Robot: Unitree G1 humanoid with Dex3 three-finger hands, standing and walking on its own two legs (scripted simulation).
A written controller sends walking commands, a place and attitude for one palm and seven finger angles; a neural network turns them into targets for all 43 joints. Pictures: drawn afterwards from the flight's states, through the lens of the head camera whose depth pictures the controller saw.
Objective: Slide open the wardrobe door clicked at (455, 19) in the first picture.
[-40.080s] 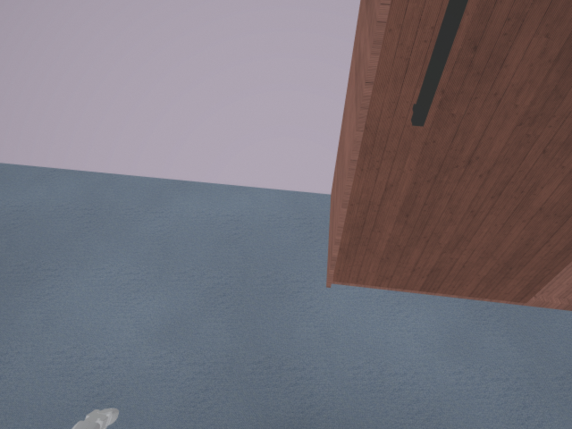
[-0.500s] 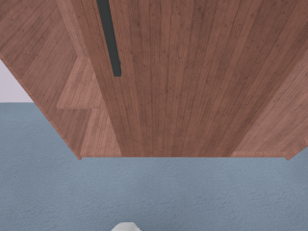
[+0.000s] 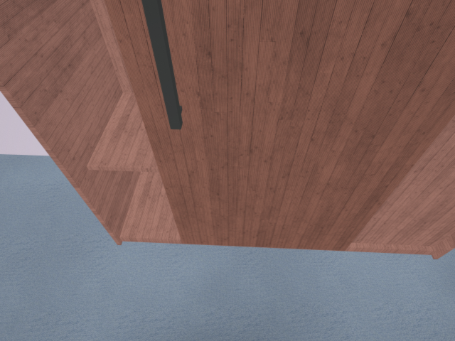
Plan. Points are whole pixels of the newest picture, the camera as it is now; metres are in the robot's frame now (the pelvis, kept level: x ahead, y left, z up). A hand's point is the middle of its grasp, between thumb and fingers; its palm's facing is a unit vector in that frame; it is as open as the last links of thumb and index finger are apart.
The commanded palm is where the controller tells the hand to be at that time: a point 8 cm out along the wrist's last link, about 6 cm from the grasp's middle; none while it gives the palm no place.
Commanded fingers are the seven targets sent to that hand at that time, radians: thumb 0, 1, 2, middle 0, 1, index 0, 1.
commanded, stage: come to a stop and stand still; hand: left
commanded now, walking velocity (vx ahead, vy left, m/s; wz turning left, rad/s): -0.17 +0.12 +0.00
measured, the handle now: (167, 62) +0.57 +0.16 +0.19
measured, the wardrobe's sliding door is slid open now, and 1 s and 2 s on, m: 0.30 0.30 0.30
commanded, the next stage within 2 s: look again from close up in 1.80 s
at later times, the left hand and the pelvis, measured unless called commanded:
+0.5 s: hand out of the picture +0.07 +0.20 -0.17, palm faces +0.00 -0.95 -0.30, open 7.3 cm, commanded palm none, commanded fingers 0.00 0.90 0.90 -0.20 -0.30 -0.20 -0.30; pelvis +0.02 -0.01 -0.01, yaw -3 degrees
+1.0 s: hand out of the picture +0.03 +0.20 -0.18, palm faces -0.06 -0.98 -0.21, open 7.3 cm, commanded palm none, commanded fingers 0.00 0.90 0.90 -0.20 -0.30 -0.20 -0.30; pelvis -0.01 +0.02 +0.00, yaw -3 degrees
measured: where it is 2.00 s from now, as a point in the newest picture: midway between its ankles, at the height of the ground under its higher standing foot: outside the picture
